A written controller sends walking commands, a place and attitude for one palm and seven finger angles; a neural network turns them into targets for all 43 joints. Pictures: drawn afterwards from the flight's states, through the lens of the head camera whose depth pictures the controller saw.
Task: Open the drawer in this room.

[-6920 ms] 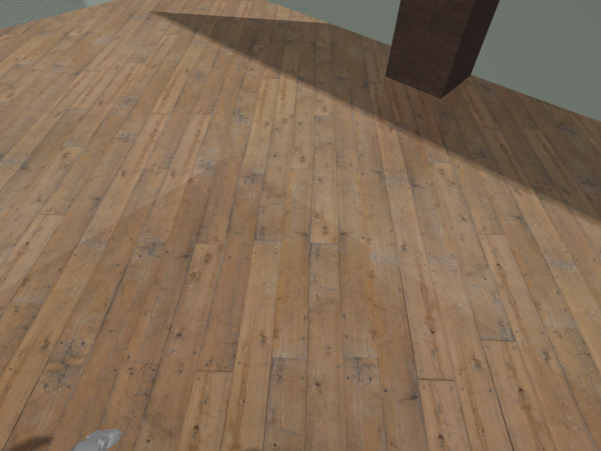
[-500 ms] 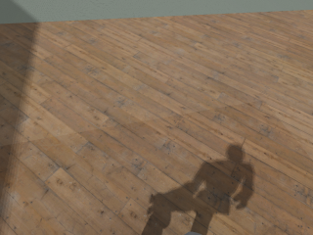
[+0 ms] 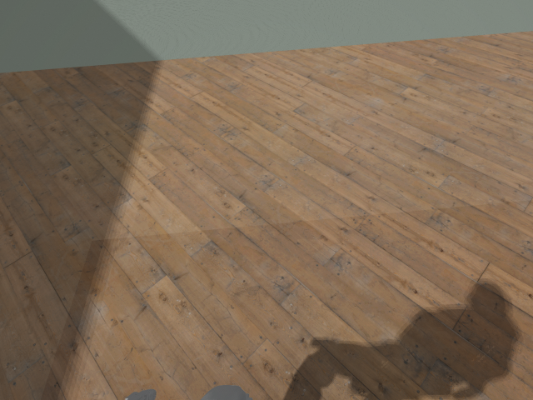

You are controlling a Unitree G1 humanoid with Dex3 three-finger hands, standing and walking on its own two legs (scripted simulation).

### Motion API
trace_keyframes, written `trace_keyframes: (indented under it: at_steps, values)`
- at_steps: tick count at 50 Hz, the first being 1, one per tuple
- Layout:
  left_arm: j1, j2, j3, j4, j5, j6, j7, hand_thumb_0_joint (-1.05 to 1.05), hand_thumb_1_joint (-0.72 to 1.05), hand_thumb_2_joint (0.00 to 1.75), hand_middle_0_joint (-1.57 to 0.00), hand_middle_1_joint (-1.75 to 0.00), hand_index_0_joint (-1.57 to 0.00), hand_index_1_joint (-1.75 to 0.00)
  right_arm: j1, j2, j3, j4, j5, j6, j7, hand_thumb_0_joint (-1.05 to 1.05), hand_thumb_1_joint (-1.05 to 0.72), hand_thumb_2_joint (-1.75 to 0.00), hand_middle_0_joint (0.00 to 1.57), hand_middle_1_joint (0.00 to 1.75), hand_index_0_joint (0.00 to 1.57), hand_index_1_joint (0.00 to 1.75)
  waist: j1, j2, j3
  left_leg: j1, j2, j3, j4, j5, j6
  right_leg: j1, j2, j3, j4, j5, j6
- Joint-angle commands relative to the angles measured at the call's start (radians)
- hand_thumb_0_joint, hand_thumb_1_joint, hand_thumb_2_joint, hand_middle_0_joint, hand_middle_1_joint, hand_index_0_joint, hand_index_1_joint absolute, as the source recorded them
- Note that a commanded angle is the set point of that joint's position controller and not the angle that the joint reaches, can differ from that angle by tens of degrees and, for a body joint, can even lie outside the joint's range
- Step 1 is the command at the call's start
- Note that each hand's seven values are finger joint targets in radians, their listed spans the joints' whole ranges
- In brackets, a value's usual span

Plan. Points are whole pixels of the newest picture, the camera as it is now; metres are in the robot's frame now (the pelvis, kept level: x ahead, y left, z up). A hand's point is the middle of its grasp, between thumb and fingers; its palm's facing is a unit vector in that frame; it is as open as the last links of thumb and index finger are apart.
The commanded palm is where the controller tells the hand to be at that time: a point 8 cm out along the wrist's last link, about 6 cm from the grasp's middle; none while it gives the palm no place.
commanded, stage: turn or walk to find it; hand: left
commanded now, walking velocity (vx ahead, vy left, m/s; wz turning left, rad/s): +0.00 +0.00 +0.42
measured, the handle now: out of the picture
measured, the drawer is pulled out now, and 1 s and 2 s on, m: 0.00 0.00 0.00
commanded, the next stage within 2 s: none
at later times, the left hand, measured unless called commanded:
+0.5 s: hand out of the picture -0.01 +0.28 -0.17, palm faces +0.24 -0.94 -0.23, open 7.3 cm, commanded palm none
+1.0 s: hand out of the picture -0.05 +0.21 -0.14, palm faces +0.41 -0.87 -0.26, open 7.3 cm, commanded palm none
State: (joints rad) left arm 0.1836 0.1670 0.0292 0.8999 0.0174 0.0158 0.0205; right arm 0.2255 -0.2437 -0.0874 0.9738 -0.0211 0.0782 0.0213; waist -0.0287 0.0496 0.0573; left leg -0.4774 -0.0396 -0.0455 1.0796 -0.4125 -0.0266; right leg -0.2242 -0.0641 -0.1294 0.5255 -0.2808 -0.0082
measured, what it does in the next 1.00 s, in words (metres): steps on the spot, turning left: left foot, then right foot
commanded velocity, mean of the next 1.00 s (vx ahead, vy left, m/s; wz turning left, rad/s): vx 0.00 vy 0.00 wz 0.42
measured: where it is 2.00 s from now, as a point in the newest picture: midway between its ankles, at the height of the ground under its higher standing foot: outside the picture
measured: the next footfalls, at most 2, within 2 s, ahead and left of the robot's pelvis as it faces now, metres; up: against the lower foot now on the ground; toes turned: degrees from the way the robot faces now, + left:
left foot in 0.24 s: +0.01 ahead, +0.15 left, +0.00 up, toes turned +11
right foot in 0.78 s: +0.03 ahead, -0.07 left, +0.00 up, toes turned +15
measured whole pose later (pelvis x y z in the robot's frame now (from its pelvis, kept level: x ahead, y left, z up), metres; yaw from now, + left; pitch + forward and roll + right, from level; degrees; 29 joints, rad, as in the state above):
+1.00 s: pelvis -0.05 +0.00 +0.01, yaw +25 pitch -1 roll +2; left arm 0.20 0.16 0.03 0.92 0.02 0.02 0.02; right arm 0.27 -0.25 -0.09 0.99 -0.02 0.08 0.02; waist -0.04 0.04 0.06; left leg -0.49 0.00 -0.04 1.15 -0.35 -0.06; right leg -0.20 -0.07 -0.15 0.48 -0.26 -0.03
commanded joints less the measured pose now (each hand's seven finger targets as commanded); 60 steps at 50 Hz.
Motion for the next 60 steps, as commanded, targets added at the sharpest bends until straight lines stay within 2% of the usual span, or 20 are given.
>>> trace_keyframes:
  at_steps: [1,7,10,11,12,13,15,17,20,30,36,37,38,39,40,43,45,55,58,60]
  values:
    - [0.001,0.193,0.049,-0.059,0.010,-0.026,0.017,0.00,0.90,0.90,-0.20,-0.30,-0.20,-0.30,-0.013,-0.060,-0.010,-0.066,0.000,-0.020,0.000,0.00,-0.90,-0.90,0.20,0.30,0.20,0.30,0.024,-0.211,-0.020,-0.039,0.063,0.028,0.039,0.011,-0.034,0.029,-0.251,0.145,-0.224,0.204,-0.104]
    - [0.098,0.258,0.070,-0.009,0.018,-0.017,0.011,0.00,0.90,0.90,-0.20,-0.30,-0.20,-0.30,-0.094,-0.040,0.011,-0.084,0.012,-0.037,-0.004,0.00,-0.90,-0.90,0.20,0.30,0.20,0.30,0.080,-0.261,-0.073,0.063,0.057,0.113,-0.293,-0.068,-0.031,0.133,-0.288,0.109,-0.122,0.443,-0.128]
    - [0.072,0.262,0.072,0.000,0.009,-0.007,0.008,0.00,0.90,0.90,-0.20,-0.30,-0.20,-0.30,-0.018,-0.055,0.013,-0.066,0.012,-0.049,-0.009,0.00,-0.90,-0.90,0.20,0.30,0.20,0.30,0.034,-0.231,-0.104,0.224,0.049,0.140,-0.545,0.100,-0.018,0.081,-0.267,0.040,-0.013,0.411,-0.060]
    - [0.063,0.244,0.070,-0.005,-0.001,0.000,0.005,0.00,0.90,0.90,-0.20,-0.30,-0.20,-0.30,0.029,-0.088,0.006,-0.054,0.010,-0.058,-0.007,0.00,-0.90,-0.90,0.20,0.30,0.20,0.30,0.004,-0.146,-0.129,0.344,0.079,0.105,-0.667,0.237,-0.004,0.001,-0.237,-0.002,0.088,0.316,-0.009]
    - [0.082,0.185,0.063,-0.032,-0.009,0.009,0.000,0.00,0.90,0.90,-0.20,-0.30,-0.20,-0.30,0.046,-0.186,-0.016,-0.060,0.001,-0.068,-0.010,0.00,-0.90,-0.90,0.20,0.30,0.20,0.30,-0.002,0.120,-0.142,0.468,0.293,-0.186,-0.732,0.430,0.083,-0.228,-0.120,-0.052,0.274,-0.008,0.064]
    - [0.034,0.138,0.042,-0.067,-0.003,0.013,-0.003,0.00,0.90,0.90,-0.20,-0.30,-0.20,-0.30,0.089,-0.257,-0.030,-0.058,0.001,-0.063,-0.014,0.00,-0.90,-0.90,0.20,0.30,0.20,0.30,-0.030,0.253,-0.123,0.437,0.450,-0.328,-0.767,0.614,0.194,-0.328,-0.058,-0.011,0.437,-0.363,0.087]
    - [-0.049,0.155,0.049,-0.054,0.000,0.028,0.005,0.00,0.90,0.90,-0.20,-0.30,-0.20,-0.30,0.070,-0.210,-0.021,-0.044,-0.002,-0.066,-0.036,0.00,-0.90,-0.90,0.20,0.30,0.20,0.30,-0.038,0.200,-0.084,0.343,0.390,-0.301,-0.773,0.497,0.200,-0.344,-0.062,0.105,0.591,-0.285,0.075]
    - [-0.021,0.152,0.054,-0.017,0.001,0.018,-0.009,0.00,0.90,0.90,-0.20,-0.30,-0.20,-0.30,-0.009,-0.161,0.001,-0.063,-0.002,-0.073,-0.041,0.00,-0.90,-0.90,0.20,0.30,0.20,0.30,0.008,0.104,-0.049,0.323,0.303,-0.197,-0.765,0.536,0.172,-0.325,-0.060,0.110,0.610,-0.152,0.078]
    - [0.020,0.157,0.051,0.009,-0.001,0.017,-0.011,0.00,0.90,0.90,-0.20,-0.30,-0.20,-0.30,-0.007,-0.150,0.004,-0.067,0.006,-0.082,-0.042,0.00,-0.90,-0.90,0.20,0.30,0.20,0.30,0.017,0.090,-0.101,0.391,0.265,-0.143,-0.755,0.629,0.165,-0.306,-0.050,0.108,0.588,-0.102,0.093]
    - [-0.062,0.135,0.043,-0.044,-0.005,0.016,0.000,0.00,0.90,0.90,-0.20,-0.30,-0.20,-0.30,0.046,-0.154,-0.013,-0.062,-0.004,-0.066,-0.037,0.00,-0.90,-0.90,0.20,0.30,0.20,0.30,-0.018,0.082,-0.093,0.393,0.277,-0.288,-0.756,0.526,0.210,-0.261,-0.010,0.123,0.371,-0.172,0.092]
    - [0.038,0.131,0.044,-0.033,-0.013,0.003,0.007,0.00,0.90,0.90,-0.20,-0.30,-0.20,-0.30,-0.003,-0.150,-0.020,-0.083,-0.003,-0.055,-0.029,0.00,-0.90,-0.90,0.20,0.30,0.20,0.30,0.032,0.078,-0.115,0.224,0.213,-0.317,-0.704,0.454,0.168,0.004,0.039,0.095,0.031,-0.036,0.063]
    - [0.073,0.145,0.046,-0.026,-0.011,-0.003,0.010,0.00,0.90,0.90,-0.20,-0.30,-0.20,-0.30,-0.014,-0.136,-0.019,-0.087,0.003,-0.054,-0.027,0.00,-0.90,-0.90,0.20,0.30,0.20,0.30,0.053,0.048,-0.121,0.153,0.179,-0.295,-0.662,0.385,0.133,0.110,0.021,0.101,-0.108,0.051,0.057]
    - [0.095,0.197,0.057,-0.025,-0.002,-0.012,0.016,0.00,0.90,0.90,-0.20,-0.30,-0.20,-0.30,-0.002,-0.091,-0.014,-0.093,0.011,-0.054,-0.021,0.00,-0.90,-0.90,0.20,0.30,0.20,0.30,0.061,-0.090,-0.123,0.018,0.102,-0.219,-0.547,0.220,0.075,0.226,-0.107,0.222,-0.219,0.019,0.021]
    - [0.095,0.279,0.072,-0.037,0.012,-0.020,0.021,0.00,0.90,0.90,-0.20,-0.30,-0.20,-0.30,0.004,-0.035,-0.003,-0.117,0.013,-0.054,-0.016,0.00,-0.90,-0.90,0.20,0.30,0.20,0.30,0.065,-0.323,-0.095,-0.131,-0.038,-0.039,-0.324,-0.058,0.003,0.246,-0.352,0.466,-0.289,0.036,-0.086]
    - [0.067,0.282,0.075,-0.058,0.001,-0.016,0.021,0.00,0.90,0.90,-0.20,-0.30,-0.20,-0.30,-0.020,-0.089,-0.020,-0.117,-0.002,-0.039,-0.020,0.00,-0.90,-0.90,0.20,0.30,0.20,0.30,0.071,-0.313,-0.070,-0.095,-0.008,-0.052,-0.127,-0.144,0.003,0.074,-0.422,0.483,-0.318,-0.005,-0.150]
    - [-0.077,0.195,0.050,-0.083,-0.002,-0.017,0.015,0.00,0.90,0.90,-0.20,-0.30,-0.20,-0.30,0.033,-0.076,-0.025,-0.057,-0.007,-0.014,-0.004,0.00,-0.90,-0.90,0.20,0.30,0.20,0.30,-0.011,-0.161,0.028,-0.065,0.036,-0.033,0.129,0.030,-0.007,-0.082,-0.256,0.253,-0.299,-0.035,-0.098]
    - [-0.069,0.172,0.045,-0.081,-0.001,-0.024,0.015,0.00,0.90,0.90,-0.20,-0.30,-0.20,-0.30,0.069,-0.061,-0.021,-0.042,-0.005,-0.012,-0.001,0.00,-0.90,-0.90,0.20,0.30,0.20,0.30,-0.015,-0.189,0.013,-0.060,0.047,-0.007,0.151,0.083,-0.026,-0.051,-0.223,0.172,-0.279,0.053,-0.082]
    - [0.120,0.247,0.067,0.010,0.016,-0.020,0.010,0.00,0.90,0.90,-0.20,-0.30,-0.20,-0.30,-0.082,-0.041,0.012,-0.067,0.011,-0.034,-0.008,0.00,-0.90,-0.90,0.20,0.30,0.20,0.30,0.087,-0.255,-0.076,0.037,0.062,0.095,-0.280,-0.076,-0.039,0.168,-0.286,0.130,-0.146,0.430,-0.138]
    - [0.099,0.257,0.072,0.023,0.012,-0.014,0.009,0.00,0.90,0.90,-0.20,-0.30,-0.20,-0.30,-0.031,-0.043,0.017,-0.054,0.016,-0.047,-0.015,0.00,-0.90,-0.90,0.20,0.30,0.20,0.30,0.054,-0.261,-0.121,0.155,0.047,0.134,-0.477,0.018,-0.025,0.166,-0.283,0.084,-0.058,0.514,-0.105]
    - [0.084,0.228,0.069,0.019,-0.004,-0.003,0.007,0.00,0.90,0.90,-0.20,-0.30,-0.20,-0.30,0.032,-0.094,0.009,-0.042,0.011,-0.062,-0.013,0.00,-0.90,-0.90,0.20,0.30,0.20,0.30,0.008,-0.129,-0.146,0.378,0.096,0.087,-0.712,0.261,0.001,0.010,-0.231,0.001,0.098,0.350,-0.013]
